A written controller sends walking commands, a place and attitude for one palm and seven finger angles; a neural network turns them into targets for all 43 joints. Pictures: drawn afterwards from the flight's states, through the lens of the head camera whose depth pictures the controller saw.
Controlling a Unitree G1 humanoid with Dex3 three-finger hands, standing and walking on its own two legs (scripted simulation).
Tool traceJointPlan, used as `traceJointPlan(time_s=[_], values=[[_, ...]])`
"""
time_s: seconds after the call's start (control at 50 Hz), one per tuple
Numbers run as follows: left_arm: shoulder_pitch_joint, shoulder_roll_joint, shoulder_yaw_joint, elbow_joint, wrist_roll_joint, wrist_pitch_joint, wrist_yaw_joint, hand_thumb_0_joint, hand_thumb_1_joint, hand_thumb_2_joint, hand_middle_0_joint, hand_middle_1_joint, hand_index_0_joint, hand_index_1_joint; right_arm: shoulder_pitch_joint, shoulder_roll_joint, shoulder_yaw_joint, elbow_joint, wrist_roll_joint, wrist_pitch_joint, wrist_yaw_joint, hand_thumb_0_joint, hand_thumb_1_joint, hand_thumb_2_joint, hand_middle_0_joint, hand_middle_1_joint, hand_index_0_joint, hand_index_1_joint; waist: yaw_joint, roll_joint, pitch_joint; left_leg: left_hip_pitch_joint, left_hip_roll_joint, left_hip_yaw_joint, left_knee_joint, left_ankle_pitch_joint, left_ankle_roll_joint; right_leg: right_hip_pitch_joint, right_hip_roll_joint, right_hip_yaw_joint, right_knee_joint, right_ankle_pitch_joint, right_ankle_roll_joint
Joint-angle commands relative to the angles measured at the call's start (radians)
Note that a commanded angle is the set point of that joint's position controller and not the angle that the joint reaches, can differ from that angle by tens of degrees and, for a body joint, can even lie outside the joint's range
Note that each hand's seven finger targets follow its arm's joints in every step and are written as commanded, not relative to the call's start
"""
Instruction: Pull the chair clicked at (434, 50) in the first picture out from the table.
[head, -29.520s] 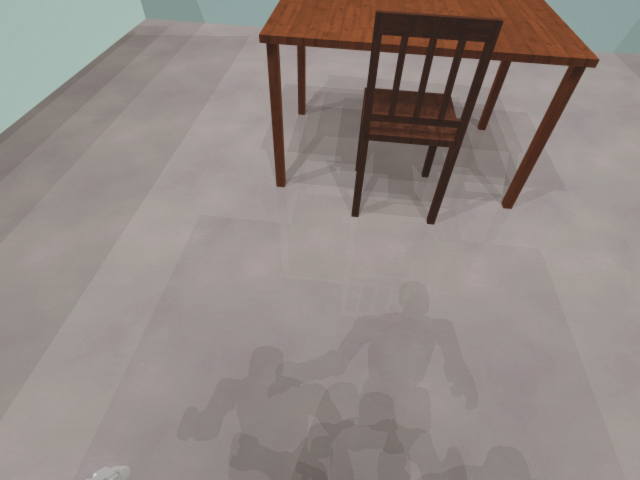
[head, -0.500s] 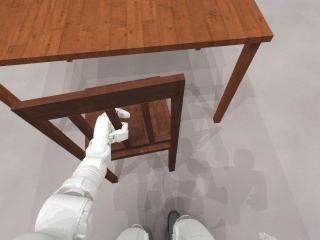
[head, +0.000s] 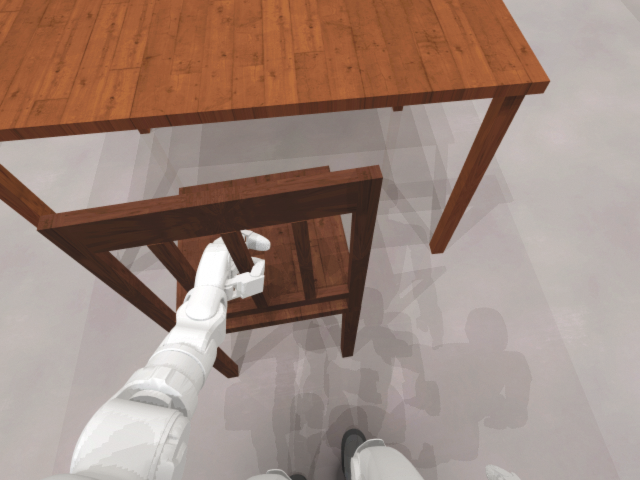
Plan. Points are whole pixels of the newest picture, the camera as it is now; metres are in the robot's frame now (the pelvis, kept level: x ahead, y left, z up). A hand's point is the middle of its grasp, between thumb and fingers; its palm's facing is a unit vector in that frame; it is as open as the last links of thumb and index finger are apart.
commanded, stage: step backward, pulling the chair out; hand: left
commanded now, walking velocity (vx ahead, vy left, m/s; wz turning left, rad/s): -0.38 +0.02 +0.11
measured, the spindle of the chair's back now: (248, 271) +0.41 +0.11 -0.09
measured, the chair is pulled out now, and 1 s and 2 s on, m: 0.17 0.17 0.18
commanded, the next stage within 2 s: stop walking, hand still on the chair in 1.30 s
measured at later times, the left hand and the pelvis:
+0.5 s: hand (257, 276) +0.39 +0.09 -0.05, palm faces -0.03 -0.98 -0.18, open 5.4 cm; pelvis -0.01 -0.02 +0.00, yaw +1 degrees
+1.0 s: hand (257, 276) +0.39 +0.09 -0.05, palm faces -0.06 -0.98 -0.19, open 5.4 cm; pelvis +0.00 -0.01 +0.00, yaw +1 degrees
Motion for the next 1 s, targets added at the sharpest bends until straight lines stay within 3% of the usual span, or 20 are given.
traceJointPlan(time_s=[0.0,0.12,0.34,0.42,0.52,0.64,0.76,0.82,0.88,0.94,0.98], values=[[-0.422,0.191,0.024,-0.191,0.032,-0.079,0.030,0.000,0.900,0.900,-0.500,-1.450,-0.500,-1.450,0.085,-0.183,-0.065,-0.056,0.002,-0.043,-0.016,0.000,-0.900,-0.900,0.200,0.300,0.200,0.300,-0.013,-0.040,-0.477,0.090,0.141,-0.138,-0.051,0.248,-0.023,0.325,-0.122,0.126,-0.009,0.166,0.062],[-0.420,0.207,0.033,-0.175,0.038,-0.084,0.043,0.000,0.900,0.900,-0.500,-1.450,-0.500,-1.450,0.095,-0.183,-0.054,-0.064,0.012,-0.044,-0.008,0.000,-0.900,-0.900,0.200,0.300,0.200,0.300,-0.018,-0.067,-0.478,0.031,0.091,-0.102,-0.040,0.092,-0.024,0.370,-0.163,0.159,-0.057,0.108,0.091],[-0.378,0.221,0.026,-0.204,0.031,-0.047,0.056,0.000,0.900,0.900,-0.500,-1.450,-0.500,-1.450,0.079,-0.202,-0.052,-0.107,0.032,0.001,0.001,0.000,-0.900,-0.900,0.200,0.300,0.200,0.300,-0.013,-0.059,-0.483,0.004,0.066,-0.081,-0.067,0.035,-0.022,0.466,-0.181,0.168,-0.120,0.078,0.136],[-0.356,0.214,0.013,-0.217,0.027,-0.038,0.053,0.000,0.900,0.900,-0.500,-1.450,-0.500,-1.450,0.069,-0.210,-0.052,-0.117,0.035,0.014,-0.003,0.000,-0.900,-0.900,0.200,0.300,0.200,0.300,-0.009,-0.010,-0.480,0.024,0.081,-0.097,-0.102,0.051,-0.017,0.460,-0.158,0.142,-0.120,0.052,0.131],[-0.348,0.215,0.015,-0.224,0.023,-0.044,0.045,0.000,0.900,0.900,-0.500,-1.450,-0.500,-1.450,0.063,-0.213,-0.057,-0.114,0.028,0.011,-0.011,0.000,-0.900,-0.900,0.200,0.300,0.200,0.300,-0.005,0.027,-0.477,0.071,0.118,-0.128,-0.114,0.169,-0.010,0.414,-0.116,0.109,-0.081,0.090,0.110],[-0.367,0.214,0.019,-0.216,0.025,-0.057,0.040,0.000,0.900,0.900,-0.500,-1.450,-0.500,-1.450,0.072,-0.201,-0.060,-0.098,0.021,0.001,-0.012,0.000,-0.900,-0.900,0.200,0.300,0.200,0.300,-0.015,-0.006,-0.473,0.085,0.119,-0.119,-0.086,0.175,-0.015,0.372,-0.115,0.116,-0.082,0.098,0.101],[-0.388,0.245,0.040,-0.194,0.037,-0.064,0.051,0.000,0.900,0.900,-0.500,-1.450,-0.500,-1.450,0.086,-0.204,-0.058,-0.086,0.021,-0.002,-0.010,0.000,-0.900,-0.900,0.200,0.300,0.200,0.300,-0.025,-0.033,-0.465,0.054,0.082,-0.091,-0.062,0.096,-0.021,0.384,-0.148,0.145,-0.108,0.105,0.122],[-0.392,0.226,0.028,-0.180,0.037,-0.064,0.052,0.000,0.900,0.900,-0.500,-1.450,-0.500,-1.450,0.091,-0.197,-0.052,-0.081,0.025,-0.001,-0.007,0.000,-0.900,-0.900,0.200,0.300,0.200,0.300,-0.024,-0.069,-0.478,0.044,0.077,-0.091,-0.060,0.097,-0.022,0.404,-0.155,0.142,-0.101,0.132,0.128],[-0.398,0.227,0.030,-0.176,0.039,-0.067,0.052,0.000,0.900,0.900,-0.500,-1.450,-0.500,-1.450,0.092,-0.200,-0.052,-0.076,0.023,-0.003,-0.010,0.000,-0.900,-0.900,0.200,0.300,0.200,0.300,-0.024,-0.027,-0.479,0.059,0.086,-0.100,-0.073,0.125,-0.019,0.386,-0.147,0.130,-0.086,0.139,0.126],[-0.396,0.212,0.024,-0.172,0.037,-0.070,0.049,0.000,0.900,0.900,-0.500,-1.450,-0.500,-1.450,0.085,-0.194,-0.051,-0.077,0.021,-0.004,-0.011,0.000,-0.900,-0.900,0.200,0.300,0.200,0.300,-0.020,-0.051,-0.479,0.058,0.092,-0.107,-0.074,0.136,-0.016,0.384,-0.137,0.125,-0.080,0.126,0.124],[-0.400,0.207,0.018,-0.176,0.037,-0.071,0.045,0.000,0.900,0.900,-0.500,-1.450,-0.500,-1.450,0.085,-0.196,-0.051,-0.075,0.022,-0.005,-0.012,0.000,-0.900,-0.900,0.200,0.300,0.200,0.300,-0.021,-0.028,-0.486,0.072,0.100,-0.115,-0.077,0.165,-0.016,0.372,-0.131,0.116,-0.069,0.141,0.117]])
